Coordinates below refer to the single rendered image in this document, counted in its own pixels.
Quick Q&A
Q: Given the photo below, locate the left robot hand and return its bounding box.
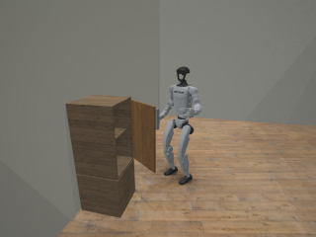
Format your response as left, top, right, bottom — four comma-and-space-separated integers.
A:
179, 108, 196, 119

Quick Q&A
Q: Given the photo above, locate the left robot shin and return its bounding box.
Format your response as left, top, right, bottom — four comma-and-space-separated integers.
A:
178, 154, 190, 177

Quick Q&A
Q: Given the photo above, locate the handle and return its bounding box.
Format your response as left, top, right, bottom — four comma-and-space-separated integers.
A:
155, 109, 160, 130

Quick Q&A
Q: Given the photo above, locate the robot right forearm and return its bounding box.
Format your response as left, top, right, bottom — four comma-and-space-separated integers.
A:
159, 103, 172, 119

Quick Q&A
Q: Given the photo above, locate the robot left upper arm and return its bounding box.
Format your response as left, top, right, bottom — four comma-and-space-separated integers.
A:
189, 86, 199, 108

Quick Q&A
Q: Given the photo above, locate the robot left forearm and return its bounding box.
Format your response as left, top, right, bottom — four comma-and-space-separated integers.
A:
194, 105, 201, 116

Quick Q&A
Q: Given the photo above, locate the cupboard door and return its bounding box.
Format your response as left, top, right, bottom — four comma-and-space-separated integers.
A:
130, 100, 156, 173

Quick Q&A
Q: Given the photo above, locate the right robot foot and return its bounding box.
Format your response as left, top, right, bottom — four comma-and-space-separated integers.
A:
164, 166, 178, 176

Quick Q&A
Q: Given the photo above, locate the robot right upper arm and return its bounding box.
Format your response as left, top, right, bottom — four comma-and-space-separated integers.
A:
168, 85, 176, 107

